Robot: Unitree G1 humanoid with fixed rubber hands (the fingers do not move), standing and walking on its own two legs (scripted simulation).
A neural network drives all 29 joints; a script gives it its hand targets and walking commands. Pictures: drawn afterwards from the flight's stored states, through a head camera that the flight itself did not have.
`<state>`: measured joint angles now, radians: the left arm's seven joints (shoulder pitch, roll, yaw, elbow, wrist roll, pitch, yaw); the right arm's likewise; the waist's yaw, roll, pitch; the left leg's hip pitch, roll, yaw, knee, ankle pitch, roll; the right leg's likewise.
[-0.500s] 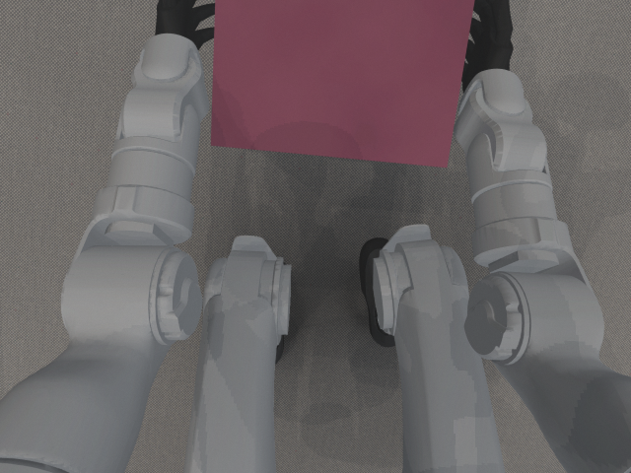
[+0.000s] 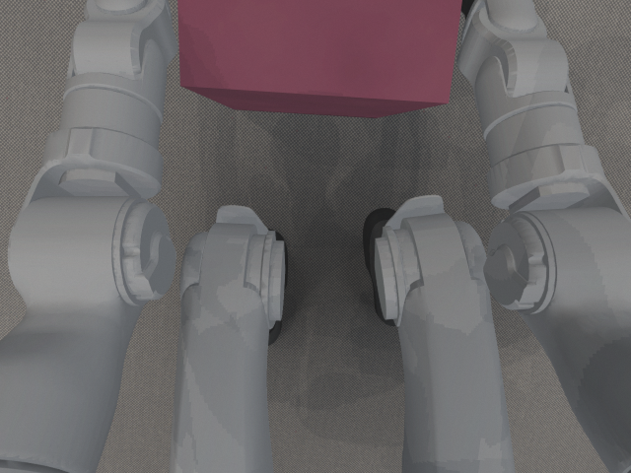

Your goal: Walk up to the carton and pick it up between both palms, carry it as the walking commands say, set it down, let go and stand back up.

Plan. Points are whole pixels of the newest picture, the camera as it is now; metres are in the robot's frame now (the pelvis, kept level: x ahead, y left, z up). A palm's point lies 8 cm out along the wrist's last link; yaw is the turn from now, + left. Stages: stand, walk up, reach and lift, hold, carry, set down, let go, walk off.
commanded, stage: set down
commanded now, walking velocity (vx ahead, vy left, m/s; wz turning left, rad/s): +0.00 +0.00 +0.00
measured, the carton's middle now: out of the picture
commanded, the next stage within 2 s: none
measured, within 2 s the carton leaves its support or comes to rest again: rests again in 0.12 s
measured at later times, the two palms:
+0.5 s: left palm out of the picture +0.57 +0.13 -0.16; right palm out of the picture +0.53 -0.18 -0.16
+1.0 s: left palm out of the picture +0.57 +0.13 -0.16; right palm out of the picture +0.53 -0.18 -0.16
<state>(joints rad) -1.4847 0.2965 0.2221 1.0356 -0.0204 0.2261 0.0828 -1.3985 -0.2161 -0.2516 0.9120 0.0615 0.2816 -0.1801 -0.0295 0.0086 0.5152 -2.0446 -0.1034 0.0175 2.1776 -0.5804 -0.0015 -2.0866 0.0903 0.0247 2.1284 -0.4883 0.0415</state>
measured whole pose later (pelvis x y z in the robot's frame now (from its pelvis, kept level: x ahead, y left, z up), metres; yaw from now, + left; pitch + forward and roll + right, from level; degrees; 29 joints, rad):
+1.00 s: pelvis +0.03 +0.00 -0.02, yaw -1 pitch +39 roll -2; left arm -1.37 0.20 0.28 1.04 0.11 0.18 0.07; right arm -1.23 -0.16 -0.41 0.92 0.00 0.17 -0.10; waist -0.04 -0.01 0.20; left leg -2.28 -0.11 0.00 2.22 -0.62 0.01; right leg -2.30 0.08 0.00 2.15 -0.53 0.05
